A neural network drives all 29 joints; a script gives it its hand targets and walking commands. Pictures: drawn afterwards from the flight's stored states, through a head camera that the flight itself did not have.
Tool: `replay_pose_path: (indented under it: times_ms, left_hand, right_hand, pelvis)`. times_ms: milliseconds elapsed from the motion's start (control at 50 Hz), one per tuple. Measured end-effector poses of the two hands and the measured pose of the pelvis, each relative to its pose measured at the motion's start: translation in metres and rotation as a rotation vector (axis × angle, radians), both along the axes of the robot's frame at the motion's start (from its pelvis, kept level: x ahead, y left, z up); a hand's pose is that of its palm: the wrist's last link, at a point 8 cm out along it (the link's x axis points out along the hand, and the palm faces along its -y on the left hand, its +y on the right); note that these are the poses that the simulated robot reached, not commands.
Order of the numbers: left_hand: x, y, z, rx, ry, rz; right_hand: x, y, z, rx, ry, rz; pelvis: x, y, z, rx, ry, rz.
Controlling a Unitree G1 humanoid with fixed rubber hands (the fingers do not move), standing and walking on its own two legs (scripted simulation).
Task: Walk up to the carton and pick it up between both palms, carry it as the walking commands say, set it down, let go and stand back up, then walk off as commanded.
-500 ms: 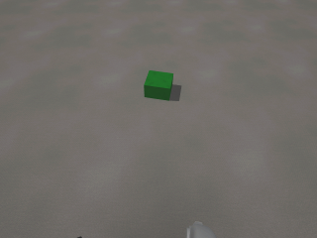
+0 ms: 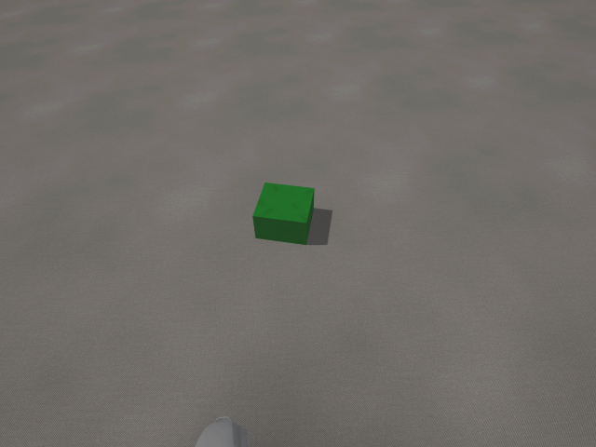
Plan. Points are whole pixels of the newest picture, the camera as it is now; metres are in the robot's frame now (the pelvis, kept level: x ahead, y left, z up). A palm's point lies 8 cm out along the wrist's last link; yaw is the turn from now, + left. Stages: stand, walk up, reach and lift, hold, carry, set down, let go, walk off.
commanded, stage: walk up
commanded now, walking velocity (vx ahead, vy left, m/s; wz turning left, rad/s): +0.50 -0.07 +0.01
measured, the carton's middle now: (285, 213) +1.21 +0.12 -0.71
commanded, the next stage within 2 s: none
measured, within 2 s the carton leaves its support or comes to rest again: neither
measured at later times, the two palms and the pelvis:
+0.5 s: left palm (145, 333) +0.34 +0.30 -0.15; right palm (416, 360) +0.31 -0.18 -0.14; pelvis +0.30 +0.06 -0.01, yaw +1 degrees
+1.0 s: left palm (219, 227) +0.59 +0.21 -0.13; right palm (429, 233) +0.61 -0.27 -0.15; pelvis +0.57 -0.03 +0.00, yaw +1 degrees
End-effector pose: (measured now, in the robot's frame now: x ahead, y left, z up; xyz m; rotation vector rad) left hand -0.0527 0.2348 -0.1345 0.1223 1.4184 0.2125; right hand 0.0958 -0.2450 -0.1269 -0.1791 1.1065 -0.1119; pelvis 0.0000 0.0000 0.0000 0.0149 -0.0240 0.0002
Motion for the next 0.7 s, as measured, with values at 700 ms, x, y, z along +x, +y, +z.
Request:
replay_pose_path:
  times_ms: [700]
  left_hand:
    - [0.637,0.001,0.007,-0.056,-0.407,-0.267]
  right_hand:
    - [0.203,0.033,-0.012,0.006,0.446,-0.224]
  pelvis:
    - [0.413,0.016,-0.013,0.002,0.025,0.016]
